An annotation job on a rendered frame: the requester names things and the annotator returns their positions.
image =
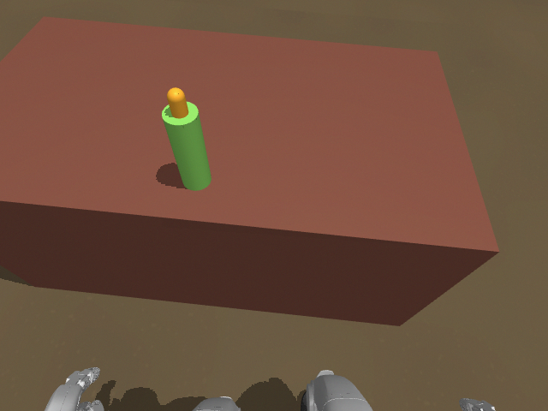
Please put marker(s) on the bottle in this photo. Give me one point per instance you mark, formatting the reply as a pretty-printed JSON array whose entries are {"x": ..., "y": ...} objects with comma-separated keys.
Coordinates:
[{"x": 182, "y": 123}]

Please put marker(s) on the left robot hand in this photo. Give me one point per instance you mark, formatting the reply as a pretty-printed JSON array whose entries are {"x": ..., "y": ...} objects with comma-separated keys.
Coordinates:
[{"x": 67, "y": 396}]

